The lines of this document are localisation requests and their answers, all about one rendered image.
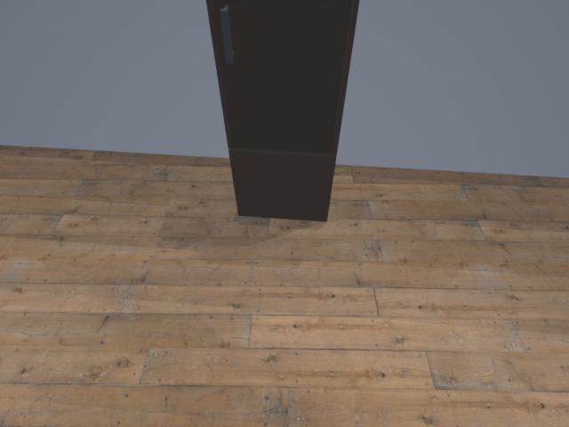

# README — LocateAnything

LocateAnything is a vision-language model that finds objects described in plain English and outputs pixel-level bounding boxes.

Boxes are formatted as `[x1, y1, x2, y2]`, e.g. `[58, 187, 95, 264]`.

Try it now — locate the cupboard door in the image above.
[212, 0, 352, 153]

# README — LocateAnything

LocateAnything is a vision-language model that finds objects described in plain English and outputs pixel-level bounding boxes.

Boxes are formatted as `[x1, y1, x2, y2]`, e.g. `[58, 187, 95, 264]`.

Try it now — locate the handle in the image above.
[220, 4, 235, 64]

